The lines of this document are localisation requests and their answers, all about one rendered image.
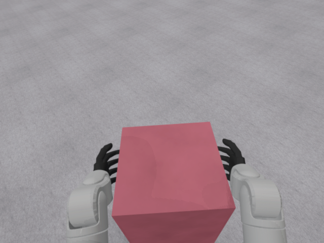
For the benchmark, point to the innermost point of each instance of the right robot forearm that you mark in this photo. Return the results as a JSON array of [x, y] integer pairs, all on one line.
[[261, 209]]

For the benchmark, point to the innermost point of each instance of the robot right hand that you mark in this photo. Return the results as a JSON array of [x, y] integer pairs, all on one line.
[[234, 153]]

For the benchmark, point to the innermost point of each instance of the robot left hand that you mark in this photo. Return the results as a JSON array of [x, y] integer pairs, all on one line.
[[102, 162]]

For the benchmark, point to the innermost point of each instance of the carton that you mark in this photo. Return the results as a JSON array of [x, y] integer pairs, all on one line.
[[171, 185]]

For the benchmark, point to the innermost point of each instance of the left robot forearm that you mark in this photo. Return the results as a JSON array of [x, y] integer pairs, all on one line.
[[86, 211]]

